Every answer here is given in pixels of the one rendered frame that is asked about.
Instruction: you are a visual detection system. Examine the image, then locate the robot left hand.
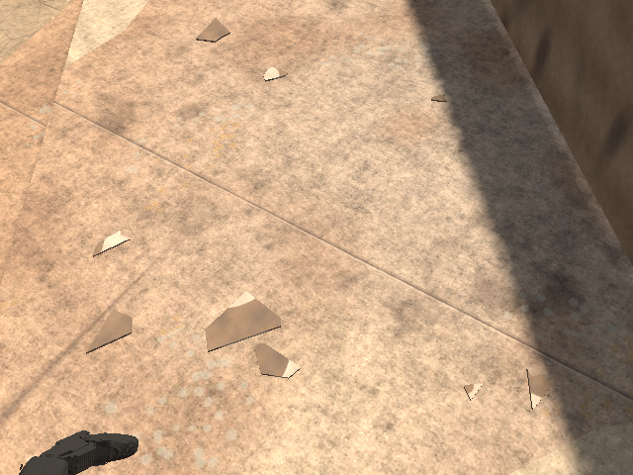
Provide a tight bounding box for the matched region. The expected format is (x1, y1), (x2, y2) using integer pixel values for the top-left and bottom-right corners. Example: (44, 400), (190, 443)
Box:
(19, 430), (138, 475)

